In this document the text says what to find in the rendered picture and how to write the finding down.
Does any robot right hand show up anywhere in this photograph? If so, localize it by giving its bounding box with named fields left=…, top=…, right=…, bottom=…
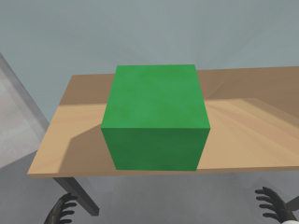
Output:
left=255, top=187, right=298, bottom=224

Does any robot left hand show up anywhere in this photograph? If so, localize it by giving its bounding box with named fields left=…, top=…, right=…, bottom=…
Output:
left=44, top=192, right=78, bottom=224

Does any table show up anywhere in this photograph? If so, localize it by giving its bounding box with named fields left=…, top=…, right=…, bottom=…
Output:
left=27, top=66, right=299, bottom=217

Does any carton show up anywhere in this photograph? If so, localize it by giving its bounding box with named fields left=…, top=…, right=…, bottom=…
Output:
left=101, top=64, right=211, bottom=172

